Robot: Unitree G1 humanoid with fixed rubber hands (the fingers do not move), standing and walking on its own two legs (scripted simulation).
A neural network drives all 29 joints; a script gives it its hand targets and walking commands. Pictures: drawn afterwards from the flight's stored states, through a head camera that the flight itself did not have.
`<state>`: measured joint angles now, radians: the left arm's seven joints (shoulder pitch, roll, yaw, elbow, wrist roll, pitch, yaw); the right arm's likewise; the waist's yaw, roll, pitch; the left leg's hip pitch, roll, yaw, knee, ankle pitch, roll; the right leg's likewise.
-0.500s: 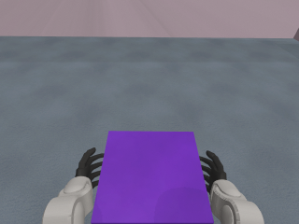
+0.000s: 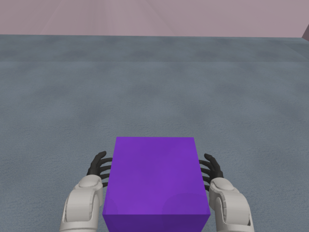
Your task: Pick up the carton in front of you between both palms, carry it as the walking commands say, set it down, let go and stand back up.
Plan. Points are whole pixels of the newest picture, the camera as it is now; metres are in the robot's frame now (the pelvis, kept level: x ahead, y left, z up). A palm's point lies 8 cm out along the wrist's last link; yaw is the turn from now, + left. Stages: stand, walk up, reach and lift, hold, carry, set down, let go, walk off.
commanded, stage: carry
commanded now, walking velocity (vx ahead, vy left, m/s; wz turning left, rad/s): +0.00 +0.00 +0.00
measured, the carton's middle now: (154, 194) +0.27 +0.00 -0.03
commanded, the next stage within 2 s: hold in 0.66 s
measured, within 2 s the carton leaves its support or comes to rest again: neither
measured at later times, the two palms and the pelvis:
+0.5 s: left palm (95, 177) +0.28 +0.15 +0.04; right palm (211, 179) +0.28 -0.14 +0.04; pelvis -0.01 +0.00 +0.00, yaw +0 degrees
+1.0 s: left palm (84, 192) +0.24 +0.17 +0.05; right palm (208, 184) +0.26 -0.13 +0.05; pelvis -0.04 -0.01 +0.01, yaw +4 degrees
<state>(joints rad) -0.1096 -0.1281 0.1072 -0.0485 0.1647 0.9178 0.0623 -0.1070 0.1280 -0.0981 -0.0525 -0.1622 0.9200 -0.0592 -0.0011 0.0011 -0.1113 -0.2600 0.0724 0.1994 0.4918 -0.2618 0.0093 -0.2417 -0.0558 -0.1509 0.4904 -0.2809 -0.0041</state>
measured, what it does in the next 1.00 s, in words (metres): stands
